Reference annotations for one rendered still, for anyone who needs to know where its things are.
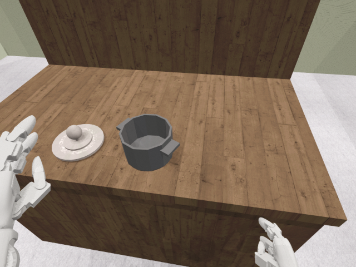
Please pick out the left robot forearm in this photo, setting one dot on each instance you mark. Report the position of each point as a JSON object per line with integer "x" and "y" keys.
{"x": 9, "y": 255}

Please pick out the right robot hand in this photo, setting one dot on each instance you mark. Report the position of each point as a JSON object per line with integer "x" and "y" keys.
{"x": 280, "y": 253}

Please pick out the lid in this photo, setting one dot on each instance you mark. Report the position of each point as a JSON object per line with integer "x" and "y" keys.
{"x": 67, "y": 149}

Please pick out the knob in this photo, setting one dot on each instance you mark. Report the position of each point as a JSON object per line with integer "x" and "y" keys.
{"x": 74, "y": 132}

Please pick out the pot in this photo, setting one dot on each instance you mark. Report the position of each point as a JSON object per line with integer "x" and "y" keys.
{"x": 147, "y": 141}

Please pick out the table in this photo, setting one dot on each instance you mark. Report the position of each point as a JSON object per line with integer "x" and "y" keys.
{"x": 219, "y": 71}

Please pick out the left robot hand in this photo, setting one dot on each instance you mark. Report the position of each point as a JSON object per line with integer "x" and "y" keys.
{"x": 14, "y": 147}

